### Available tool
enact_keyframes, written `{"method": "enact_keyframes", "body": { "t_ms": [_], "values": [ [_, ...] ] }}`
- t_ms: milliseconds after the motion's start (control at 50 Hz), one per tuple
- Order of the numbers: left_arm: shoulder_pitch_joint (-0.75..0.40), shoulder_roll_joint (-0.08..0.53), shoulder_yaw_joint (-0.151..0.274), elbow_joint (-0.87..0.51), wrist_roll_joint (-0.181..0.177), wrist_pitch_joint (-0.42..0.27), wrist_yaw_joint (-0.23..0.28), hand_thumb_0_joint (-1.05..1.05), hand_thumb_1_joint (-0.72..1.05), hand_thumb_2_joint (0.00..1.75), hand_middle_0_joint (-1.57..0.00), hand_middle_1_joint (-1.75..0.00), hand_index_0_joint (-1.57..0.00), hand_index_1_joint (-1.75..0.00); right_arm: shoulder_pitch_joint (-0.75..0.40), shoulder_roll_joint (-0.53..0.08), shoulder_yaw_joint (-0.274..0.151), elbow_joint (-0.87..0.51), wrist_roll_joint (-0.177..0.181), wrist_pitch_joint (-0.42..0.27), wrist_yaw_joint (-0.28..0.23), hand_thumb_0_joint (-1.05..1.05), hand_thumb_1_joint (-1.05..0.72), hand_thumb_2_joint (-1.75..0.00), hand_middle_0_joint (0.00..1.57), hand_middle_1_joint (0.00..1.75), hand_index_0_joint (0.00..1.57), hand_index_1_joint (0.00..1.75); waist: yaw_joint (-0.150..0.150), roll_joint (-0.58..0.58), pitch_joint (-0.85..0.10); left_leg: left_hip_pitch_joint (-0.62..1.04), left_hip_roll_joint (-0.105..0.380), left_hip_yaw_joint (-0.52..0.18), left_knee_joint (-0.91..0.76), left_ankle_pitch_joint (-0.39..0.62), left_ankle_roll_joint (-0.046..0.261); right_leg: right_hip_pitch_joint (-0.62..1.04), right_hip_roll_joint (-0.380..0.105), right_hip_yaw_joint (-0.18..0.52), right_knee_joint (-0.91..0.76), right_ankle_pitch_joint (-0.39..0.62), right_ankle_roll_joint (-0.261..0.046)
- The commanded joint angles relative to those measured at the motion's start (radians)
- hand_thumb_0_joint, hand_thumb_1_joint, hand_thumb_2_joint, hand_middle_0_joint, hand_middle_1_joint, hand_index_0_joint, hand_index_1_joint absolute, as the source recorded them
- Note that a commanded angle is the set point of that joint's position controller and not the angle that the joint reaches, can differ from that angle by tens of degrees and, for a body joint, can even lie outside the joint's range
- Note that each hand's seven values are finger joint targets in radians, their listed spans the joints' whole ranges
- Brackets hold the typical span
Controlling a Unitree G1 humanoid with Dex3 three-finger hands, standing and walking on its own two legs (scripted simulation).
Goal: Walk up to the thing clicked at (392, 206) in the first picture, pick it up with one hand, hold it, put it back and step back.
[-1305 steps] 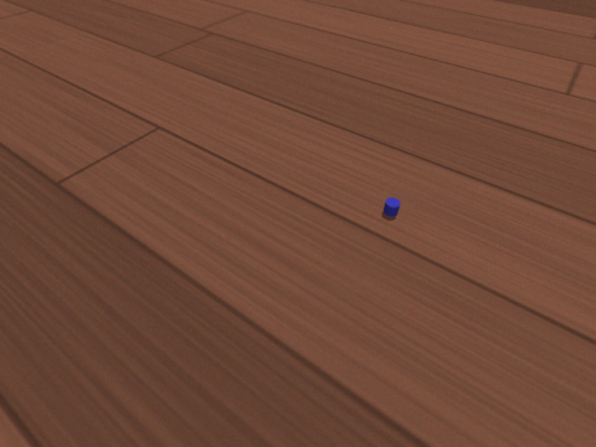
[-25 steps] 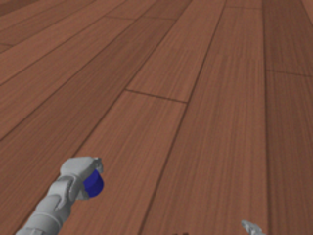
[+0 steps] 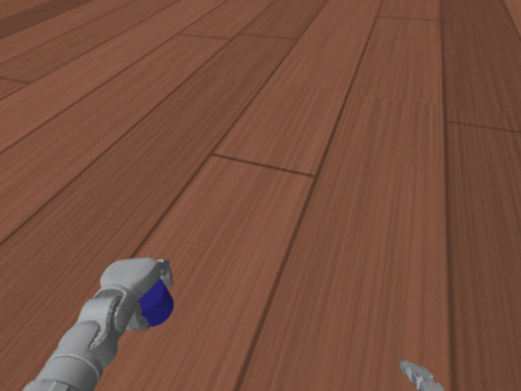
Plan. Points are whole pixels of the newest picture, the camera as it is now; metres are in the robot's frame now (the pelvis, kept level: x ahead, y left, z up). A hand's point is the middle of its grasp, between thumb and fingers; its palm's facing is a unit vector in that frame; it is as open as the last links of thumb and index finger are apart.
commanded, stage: hold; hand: left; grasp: from above
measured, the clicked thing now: (149, 300) +0.31 +0.22 -0.06
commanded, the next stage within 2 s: crouch in 0.50 s
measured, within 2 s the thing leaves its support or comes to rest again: neither
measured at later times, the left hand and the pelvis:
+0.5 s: hand (138, 297) +0.30 +0.23 -0.03, palm faces -0.44 -0.06 -0.90, open 9.7 cm; pelvis +0.01 +0.00 +0.00, yaw +0 degrees
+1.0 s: hand (147, 319) +0.29 +0.24 -0.11, palm faces -0.47 +0.00 -0.88, open 9.7 cm; pelvis -0.01 +0.00 -0.03, yaw +2 degrees
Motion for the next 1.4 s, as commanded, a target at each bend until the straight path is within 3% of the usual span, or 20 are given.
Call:
{"method": "enact_keyframes", "body": {
  "t_ms": [0,100,140,200,320,380,500,580,600,720,800,840,880,900,960,1080,1140,1160,1240,1380],
  "values": [
    [-0.313,0.2,0.105,-0.186,-0.002,0.0,0.033,0.0,0.53,0.83,-0.84,-0.91,-0.89,-0.85,-0.095,-0.118,-0.042,-0.14,0.0,-0.047,-0.004,0.0,-0.9,-0.9,0.2,0.3,0.2,0.3,0.001,-0.061,-0.213,0.084,-0.026,0.0,-0.068,0.192,0.02,0.089,0.033,-0.028,-0.088,0.138,-0.019],
    [-0.338,0.242,0.143,-0.224,0.002,-0.017,0.031,0.0,0.54,0.85,-0.84,-0.9,-0.89,-0.86,-0.094,-0.118,-0.044,-0.147,0.001,-0.04,-0.003,0.0,-0.9,-0.9,0.2,0.3,0.2,0.3,0.009,-0.025,-0.232,0.098,-0.026,0.004,-0.074,0.204,0.016,0.099,0.032,-0.024,-0.087,0.145,-0.024],
    [-0.355,0.211,0.108,-0.224,0.015,-0.019,0.031,0.0,0.53,0.85,-0.84,-0.91,-0.89,-0.86,-0.092,-0.116,-0.044,-0.15,0.0,-0.038,-0.005,0.0,-0.91,-0.9,0.2,0.3,0.2,0.3,0.0,-0.032,-0.23,0.111,-0.025,-0.001,-0.074,0.221,0.016,0.09,0.034,-0.027,-0.086,0.161,-0.023],
    [-0.369,0.235,0.137,-0.243,0.015,-0.024,0.048,0.0,0.52,0.82,-0.83,-0.89,-0.87,-0.84,-0.083,-0.116,-0.047,-0.14,-0.001,-0.037,-0.006,0.0,-0.9,-0.9,0.2,0.3,0.2,0.3,0.004,-0.013,-0.262,0.123,-0.029,0.005,-0.069,0.237,0.016,0.107,0.031,-0.025,-0.088,0.181,-0.023],
    [-0.337,0.219,0.131,-0.173,0.024,-0.012,0.077,0.0,0.53,0.84,-0.84,-0.9,-0.89,-0.85,-0.075,-0.12,-0.055,-0.125,-0.004,-0.029,-0.004,0.0,-0.9,-0.9,0.2,0.3,0.2,0.3,0.001,-0.046,-0.251,0.12,-0.029,0.005,-0.062,0.281,0.016,0.119,0.031,-0.033,-0.086,0.227,-0.021],
    [-0.399,0.222,0.114,-0.192,0.025,-0.011,0.073,0.0,0.53,0.83,-0.83,-0.91,-0.89,-0.85,-0.063,-0.124,-0.058,-0.122,-0.001,-0.028,-0.002,0.0,-0.9,-0.9,0.2,0.3,0.2,0.3,-0.005,-0.024,-0.26,0.133,-0.028,0.01,-0.065,0.282,0.017,0.112,0.029,-0.032,-0.09,0.232,-0.023],
    [-0.314,0.183,0.088,-0.178,0.006,-0.011,0.054,0.0,0.54,0.84,-0.85,-0.91,-0.89,-0.86,-0.076,-0.128,-0.06,-0.142,0.0,-0.024,0.001,0.0,-0.9,-0.9,0.2,0.3,0.2,0.3,0.003,-0.042,-0.227,0.122,-0.018,-0.004,-0.082,0.274,0.01,0.115,0.037,-0.041,-0.093,0.207,-0.028],
    [-0.327,0.209,0.105,-0.2,0.015,-0.016,0.047,0.0,0.58,0.77,-0.86,-0.95,-0.93,-0.87,-0.067,-0.128,-0.06,-0.146,0.001,-0.02,0.001,0.0,-0.93,-0.91,0.2,0.3,0.2,0.3,0.006,-0.032,-0.242,0.128,-0.018,0.0,-0.081,0.297,0.01,0.122,0.037,-0.041,-0.089,0.226,-0.031],
    [-0.326,0.223,0.124,-0.194,0.017,-0.016,0.053,0.0,0.5,0.81,-0.78,-0.91,-0.85,-0.85,-0.072,-0.126,-0.058,-0.146,0.0,-0.018,0.001,0.0,-0.89,-0.9,0.2,0.3,0.2,0.3,0.009,-0.027,-0.232,0.127,-0.021,-0.001,-0.081,0.294,0.01,0.128,0.035,-0.04,-0.093,0.224,-0.03],
    [-0.321,0.195,0.123,-0.111,0.03,-0.035,0.106,0.0,0.43,0.82,-0.77,-0.89,-0.81,-0.85,-0.055,-0.128,-0.058,-0.137,-0.005,-0.013,0.003,0.0,-0.89,-0.9,0.2,0.3,0.2,0.3,-0.011,-0.057,-0.187,0.09,-0.024,0.003,-0.074,0.226,0.014,0.078,0.03,-0.037,-0.095,0.168,-0.028],
    [-0.354,0.158,0.097,0.013,0.071,-0.057,0.176,0.0,0.41,0.82,-0.76,-0.89,-0.8,-0.85,-0.029,-0.129,-0.063,-0.115,-0.019,-0.008,0.011,0.0,-0.89,-0.9,0.2,0.3,0.2,0.3,-0.042,-0.108,-0.155,0.016,-0.03,0.0,-0.017,0.188,0.017,-0.005,0.024,-0.038,-0.057,0.143,-0.024],
    [-0.398,0.183,0.118,0.072,0.084,-0.069,0.218,0.0,0.41,0.84,-0.75,-0.9,-0.8,-0.86,-0.017,-0.136,-0.067,-0.1,-0.028,-0.006,0.017,0.0,-0.89,-0.9,0.2,0.3,0.2,0.3,-0.047,-0.09,-0.172,-0.042,-0.031,-0.002,0.039,0.158,0.013,-0.062,0.024,-0.04,-0.008,0.117,-0.023],
    [-0.464,0.169,0.097,0.102,0.107,-0.081,0.251,0.0,0.42,0.79,-0.75,-0.91,-0.8,-0.86,0.008,-0.142,-0.074,-0.083,-0.036,-0.008,0.025,0.0,-0.89,-0.9,0.2,0.3,0.2,0.3,-0.062,-0.077,-0.227,-0.095,-0.031,-0.002,0.117,0.151,0.011,-0.131,0.021,-0.037,0.063,0.117,-0.024],
    [-0.488,0.197,0.118,0.117,0.12,-0.089,0.274,0.0,0.43,0.78,-0.75,-0.91,-0.8,-0.86,0.021,-0.145,-0.081,-0.069,-0.042,-0.011,0.028,0.0,-0.89,-0.9,0.2,0.3,0.2,0.3,-0.059,-0.049,-0.275,-0.126,-0.029,-0.001,0.17,0.157,0.005,-0.166,0.023,-0.036,0.113,0.119,-0.026],
    [-0.553,0.166,0.107,0.207,0.165,-0.112,0.335,0.0,0.42,0.82,-0.75,-0.93,-0.8,-0.88,0.054,-0.141,-0.09,-0.061,-0.059,-0.021,0.043,0.0,-0.9,-0.9,0.2,0.3,0.2,0.3,-0.08,-0.049,-0.351,-0.31,-0.03,-0.006,0.344,0.108,0.005,-0.323,0.022,-0.033,0.277,0.091,-0.03],
    [-0.701,0.24,0.153,0.333,0.219,-0.113,0.431,0.0,0.46,0.78,-0.74,-0.98,-0.81,-0.91,0.104,-0.165,-0.103,-0.047,-0.07,-0.03,0.047,0.0,-0.9,-0.9,0.2,0.3,0.2,0.3,-0.101,-0.003,-0.518,-0.594,-0.034,0.0,0.589,0.01,0.015,-0.552,0.028,-0.039,0.499,0.005,-0.031],
    [-0.71,0.241,0.161,0.438,0.212,-0.097,0.453,0.0,0.45,0.74,-0.71,-0.99,-0.8,-0.9,0.12,-0.168,-0.106,-0.032,-0.08,-0.047,0.039,0.0,-0.9,-0.89,0.2,0.3,0.2,0.3,-0.108,0.007,-0.55,-0.724,-0.033,-0.015,0.675,-0.052,0.015,-0.682,0.032,-0.053,0.604,-0.059,-0.038],
    [-0.731,0.28,0.186,0.436,0.21,-0.092,0.462,0.0,0.44,0.75,-0.71,-0.98,-0.79,-0.9,0.124,-0.172,-0.108,-0.029,-0.083,-0.053,0.034,0.0,-0.9,-0.89,0.2,0.3,0.2,0.3,-0.099,0.017,-0.578,-0.76,-0.035,-0.018,0.7,-0.084,0.014,-0.709,0.029,-0.053,0.63,-0.085,-0.04],
    [-0.807,0.306,0.205,0.407,0.192,-0.075,0.461,0.0,0.46,0.78,-0.74,-0.99,-0.82,-0.91,0.145,-0.18,-0.11,-0.02,-0.096,-0.071,0.027,0.0,-0.9,-0.9,0.2,0.3,0.2,0.3,-0.118,0.059,-0.71,-0.83,-0.024,-0.043,0.807,-0.097,0.014,-0.823,0.023,-0.062,0.759,-0.098,-0.047],
    [-0.867,0.367,0.24,0.468,0.184,-0.074,0.439,0.0,0.39,0.78,-0.72,-0.93,-0.78,-0.87,0.156,-0.192,-0.104,-0.007,-0.109,-0.093,0.032,0.0,-0.9,-0.9,0.2,0.3,0.2,0.3,-0.15,0.081,-0.753,-0.987,-0.023,-0.078,0.931,-0.229,0.008,-1.037,0.019,-0.09,0.924,-0.224,-0.053]
  ]
}}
